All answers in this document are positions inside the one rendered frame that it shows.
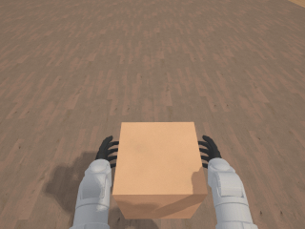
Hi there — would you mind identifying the robot right hand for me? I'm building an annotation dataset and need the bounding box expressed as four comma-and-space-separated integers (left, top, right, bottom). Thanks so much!
197, 135, 222, 169

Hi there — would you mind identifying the robot left forearm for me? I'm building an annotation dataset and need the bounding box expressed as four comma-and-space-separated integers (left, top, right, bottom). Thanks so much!
70, 158, 112, 229

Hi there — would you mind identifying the robot right forearm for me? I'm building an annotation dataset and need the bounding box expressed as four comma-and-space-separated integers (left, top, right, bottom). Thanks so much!
208, 157, 258, 229

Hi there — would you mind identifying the carton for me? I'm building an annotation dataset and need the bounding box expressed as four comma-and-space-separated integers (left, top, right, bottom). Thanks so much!
112, 122, 208, 219

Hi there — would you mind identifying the robot left hand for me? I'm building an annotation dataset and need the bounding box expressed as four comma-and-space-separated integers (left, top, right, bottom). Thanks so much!
95, 135, 119, 168

